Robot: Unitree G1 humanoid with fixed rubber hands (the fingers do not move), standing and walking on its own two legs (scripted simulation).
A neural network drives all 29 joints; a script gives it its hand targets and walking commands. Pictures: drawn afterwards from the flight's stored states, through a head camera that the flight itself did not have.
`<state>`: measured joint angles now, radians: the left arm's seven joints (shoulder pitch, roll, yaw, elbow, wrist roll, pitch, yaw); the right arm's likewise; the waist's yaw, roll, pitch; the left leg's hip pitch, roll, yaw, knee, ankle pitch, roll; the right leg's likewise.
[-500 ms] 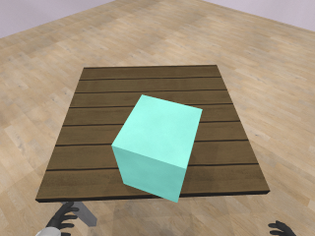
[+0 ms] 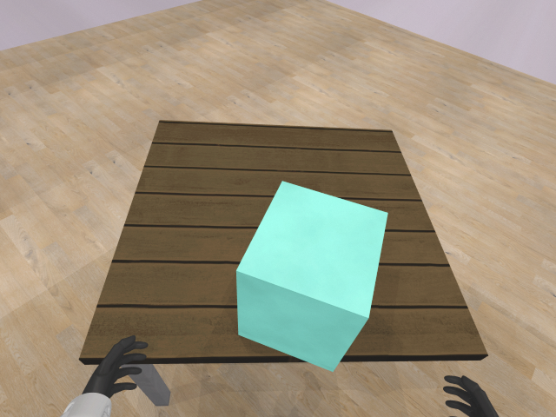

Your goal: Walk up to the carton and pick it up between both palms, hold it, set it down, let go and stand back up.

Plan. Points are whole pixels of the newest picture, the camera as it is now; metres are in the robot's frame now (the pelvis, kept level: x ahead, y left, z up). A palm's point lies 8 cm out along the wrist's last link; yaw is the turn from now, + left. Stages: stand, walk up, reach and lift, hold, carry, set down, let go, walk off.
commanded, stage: reach and lift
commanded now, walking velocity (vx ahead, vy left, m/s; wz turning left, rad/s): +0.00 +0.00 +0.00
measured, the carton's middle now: (308, 278) +0.40 -0.03 -0.09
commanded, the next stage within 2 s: none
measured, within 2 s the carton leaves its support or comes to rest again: neither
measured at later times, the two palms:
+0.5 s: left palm (121, 373) +0.20 +0.24 -0.04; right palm out of the picture +0.16 -0.23 -0.05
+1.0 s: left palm (133, 352) +0.22 +0.23 -0.02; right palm (434, 405) +0.18 -0.20 -0.04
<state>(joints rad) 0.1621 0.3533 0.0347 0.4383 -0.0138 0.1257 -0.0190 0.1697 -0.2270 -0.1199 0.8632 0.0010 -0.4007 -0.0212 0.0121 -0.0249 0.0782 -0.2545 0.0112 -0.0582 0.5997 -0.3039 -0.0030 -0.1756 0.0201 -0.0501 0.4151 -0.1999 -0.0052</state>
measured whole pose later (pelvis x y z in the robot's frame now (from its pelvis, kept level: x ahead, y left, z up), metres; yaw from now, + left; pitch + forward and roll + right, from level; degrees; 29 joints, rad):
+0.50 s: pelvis +0.00 -0.01 +0.00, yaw +0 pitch -3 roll -3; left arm 0.19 0.35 0.02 0.44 -0.12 -0.19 -0.15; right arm 0.20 -0.08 -0.04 0.80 0.06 -0.53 -0.15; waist 0.01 -0.02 0.08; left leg -0.21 0.01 -0.06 0.54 -0.28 0.00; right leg -0.15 0.02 -0.05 0.40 -0.20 0.01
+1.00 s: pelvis +0.01 -0.01 +0.00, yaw +0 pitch -2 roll -3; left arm 0.15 0.35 -0.03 0.44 -0.18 -0.29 -0.15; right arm 0.18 0.01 0.00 0.74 0.07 -0.57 -0.22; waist 0.01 -0.02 0.08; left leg -0.21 0.01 -0.06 0.54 -0.29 0.00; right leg -0.15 0.02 -0.05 0.40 -0.21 0.01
